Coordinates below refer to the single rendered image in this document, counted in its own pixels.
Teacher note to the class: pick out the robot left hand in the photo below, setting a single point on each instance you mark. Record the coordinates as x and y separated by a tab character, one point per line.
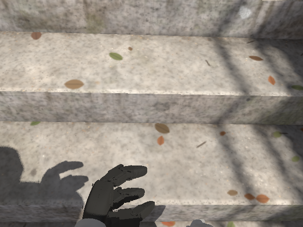
103	198

